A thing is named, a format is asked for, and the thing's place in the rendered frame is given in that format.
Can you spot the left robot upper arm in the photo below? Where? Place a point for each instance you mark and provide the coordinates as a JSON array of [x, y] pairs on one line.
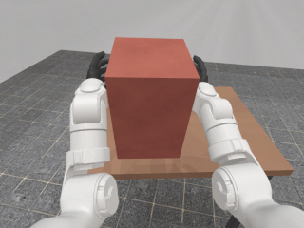
[[87, 201]]

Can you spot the left robot hand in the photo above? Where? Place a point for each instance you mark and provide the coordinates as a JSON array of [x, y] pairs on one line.
[[95, 71]]

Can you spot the robot right forearm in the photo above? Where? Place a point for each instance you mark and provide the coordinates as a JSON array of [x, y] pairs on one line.
[[226, 146]]

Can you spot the robot left forearm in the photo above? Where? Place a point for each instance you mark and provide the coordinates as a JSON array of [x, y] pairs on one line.
[[87, 127]]

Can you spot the table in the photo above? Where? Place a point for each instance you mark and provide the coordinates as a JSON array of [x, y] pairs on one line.
[[194, 160]]

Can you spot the carton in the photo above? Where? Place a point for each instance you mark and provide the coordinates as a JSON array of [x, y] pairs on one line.
[[151, 86]]

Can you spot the right robot upper arm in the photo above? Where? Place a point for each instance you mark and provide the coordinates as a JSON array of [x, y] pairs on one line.
[[244, 190]]

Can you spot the right robot hand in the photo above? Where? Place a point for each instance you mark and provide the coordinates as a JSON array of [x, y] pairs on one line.
[[201, 69]]

